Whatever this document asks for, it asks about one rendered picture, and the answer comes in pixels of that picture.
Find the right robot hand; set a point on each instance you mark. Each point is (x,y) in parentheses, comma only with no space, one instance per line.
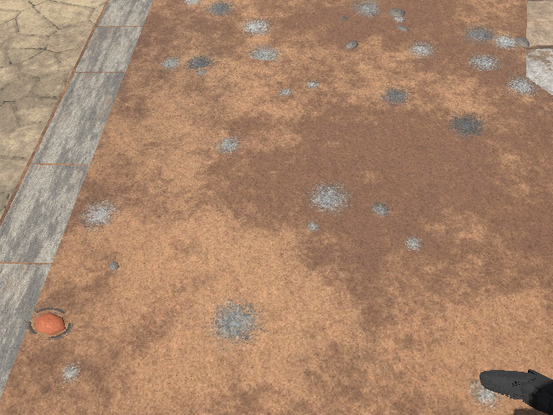
(535,389)

